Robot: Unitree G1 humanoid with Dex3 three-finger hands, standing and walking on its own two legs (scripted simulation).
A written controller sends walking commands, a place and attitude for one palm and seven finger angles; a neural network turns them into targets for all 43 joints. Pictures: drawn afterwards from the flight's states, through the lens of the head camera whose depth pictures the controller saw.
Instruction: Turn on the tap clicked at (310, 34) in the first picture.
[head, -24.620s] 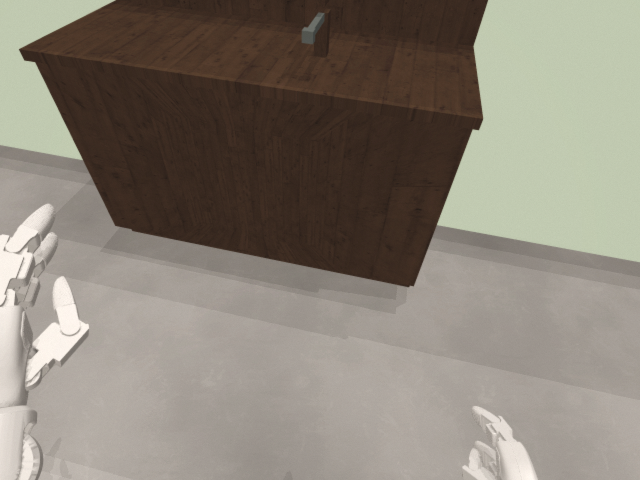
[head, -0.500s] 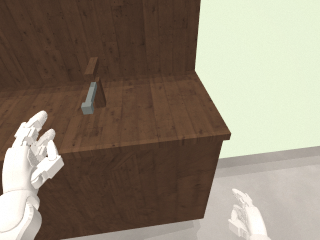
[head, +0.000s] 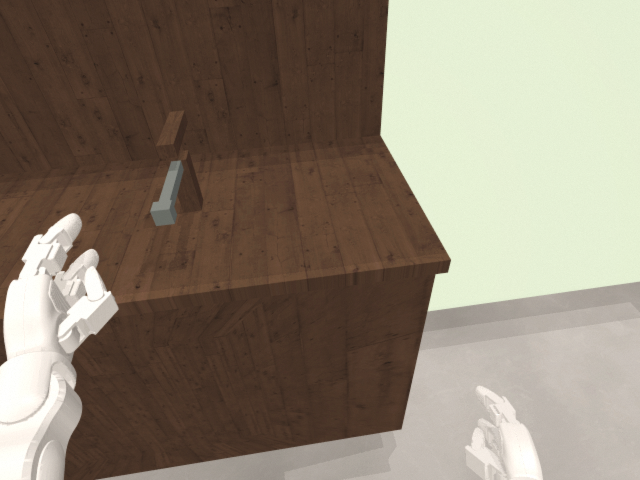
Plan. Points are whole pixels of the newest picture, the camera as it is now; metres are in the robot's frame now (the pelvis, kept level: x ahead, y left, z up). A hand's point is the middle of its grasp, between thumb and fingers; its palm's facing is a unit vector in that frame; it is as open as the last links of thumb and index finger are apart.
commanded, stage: reach beside the lever's end, fingers flat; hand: left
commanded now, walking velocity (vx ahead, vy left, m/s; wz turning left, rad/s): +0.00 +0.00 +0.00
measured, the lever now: (164, 213) +0.42 +0.32 +0.13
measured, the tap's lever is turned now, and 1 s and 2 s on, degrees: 0 0 0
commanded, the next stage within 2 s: push the lever round in 1.88 s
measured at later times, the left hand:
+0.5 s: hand (125, 268) +0.27 +0.28 +0.16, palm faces +0.51 -0.86 -0.07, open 7.5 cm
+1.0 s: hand (141, 239) +0.34 +0.31 +0.15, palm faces +0.52 -0.85 -0.07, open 7.7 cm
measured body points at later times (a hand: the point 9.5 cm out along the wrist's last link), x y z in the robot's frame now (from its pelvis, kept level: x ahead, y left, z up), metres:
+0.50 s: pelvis +0.02 +0.02 +0.00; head -0.01 -0.01 +0.45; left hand +0.24 +0.33 +0.17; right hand +0.22 -0.20 -0.08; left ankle +0.03 +0.13 -0.73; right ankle +0.01 -0.06 -0.73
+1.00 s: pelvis +0.02 +0.02 +0.00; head +0.02 +0.00 +0.45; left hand +0.31 +0.35 +0.15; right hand +0.18 -0.23 -0.10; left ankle +0.03 +0.13 -0.73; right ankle +0.01 -0.06 -0.73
